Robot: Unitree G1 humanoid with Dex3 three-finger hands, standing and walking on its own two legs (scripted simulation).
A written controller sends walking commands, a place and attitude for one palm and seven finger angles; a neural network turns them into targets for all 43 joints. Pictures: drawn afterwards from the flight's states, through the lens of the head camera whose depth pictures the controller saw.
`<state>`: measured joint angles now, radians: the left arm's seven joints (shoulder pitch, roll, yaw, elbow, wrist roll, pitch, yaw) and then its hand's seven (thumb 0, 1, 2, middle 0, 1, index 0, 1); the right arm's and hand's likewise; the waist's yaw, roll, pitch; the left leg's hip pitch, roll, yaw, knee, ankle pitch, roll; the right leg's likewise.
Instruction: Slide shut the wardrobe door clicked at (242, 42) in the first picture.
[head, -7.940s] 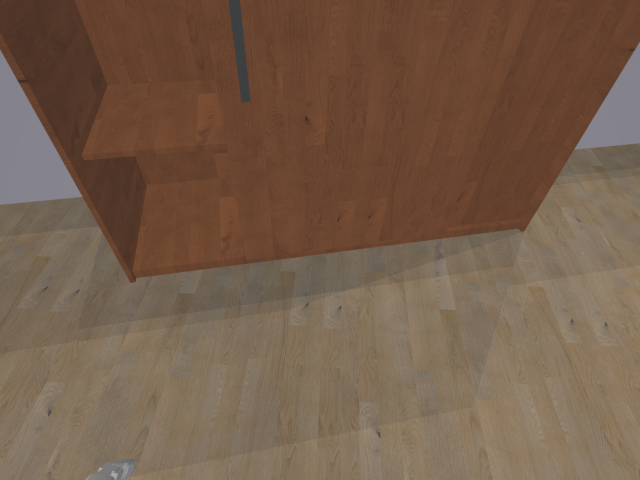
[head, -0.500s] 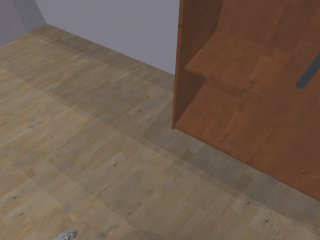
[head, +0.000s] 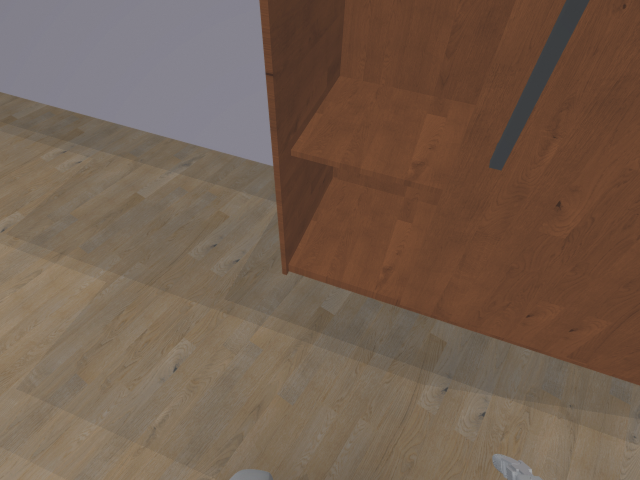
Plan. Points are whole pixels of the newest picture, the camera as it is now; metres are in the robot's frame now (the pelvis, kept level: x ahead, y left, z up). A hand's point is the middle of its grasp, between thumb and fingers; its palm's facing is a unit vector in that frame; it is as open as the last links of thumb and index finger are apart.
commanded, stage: turn to face it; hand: right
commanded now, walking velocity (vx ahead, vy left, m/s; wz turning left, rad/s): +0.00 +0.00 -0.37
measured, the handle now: (532, 84) +0.72 -0.28 +0.14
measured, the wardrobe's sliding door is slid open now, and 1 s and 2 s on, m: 0.43 0.43 0.43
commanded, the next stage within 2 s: take the last steps up to it in 0.24 s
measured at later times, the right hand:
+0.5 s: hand out of the picture -0.04 -0.17 -0.16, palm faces +0.28 +0.93 -0.24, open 7.4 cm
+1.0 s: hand out of the picture +0.13 -0.21 -0.17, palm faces +0.21 +0.96 -0.20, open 7.4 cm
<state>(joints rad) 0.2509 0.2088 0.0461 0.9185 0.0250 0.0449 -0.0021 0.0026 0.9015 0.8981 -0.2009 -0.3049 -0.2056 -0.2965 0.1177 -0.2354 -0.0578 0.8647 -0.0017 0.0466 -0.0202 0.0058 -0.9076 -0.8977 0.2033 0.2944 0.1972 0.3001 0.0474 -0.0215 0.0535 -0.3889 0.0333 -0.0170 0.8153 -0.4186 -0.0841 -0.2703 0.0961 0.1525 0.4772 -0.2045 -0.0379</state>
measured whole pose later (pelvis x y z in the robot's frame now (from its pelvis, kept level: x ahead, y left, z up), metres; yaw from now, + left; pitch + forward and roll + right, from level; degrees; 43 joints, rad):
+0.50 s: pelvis -0.01 +0.02 +0.00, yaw -13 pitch -1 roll -1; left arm 0.20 0.25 0.06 1.00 0.02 0.06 -0.01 0.00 0.91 0.90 -0.19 -0.30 -0.20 -0.30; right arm 0.32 -0.17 -0.04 0.98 -0.03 -0.01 -0.01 0.00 -0.90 -0.90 0.21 0.30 0.20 0.30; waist -0.03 -0.01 0.04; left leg -0.18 0.09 0.17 0.47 -0.27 0.00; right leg -0.30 -0.03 -0.01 0.77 -0.44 0.04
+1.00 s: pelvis +0.11 -0.01 -0.01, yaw -12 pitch -2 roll -1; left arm 0.45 0.15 0.02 1.12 0.03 -0.04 0.03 0.00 0.91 0.90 -0.20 -0.30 -0.20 -0.30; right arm 0.20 -0.18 -0.05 1.04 -0.01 0.01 0.03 0.01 -0.91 -0.90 0.20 0.29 0.19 0.30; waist 0.04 0.00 0.07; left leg -0.53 0.09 0.09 0.75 -0.21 0.00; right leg 0.12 -0.01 -0.08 0.30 -0.39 0.01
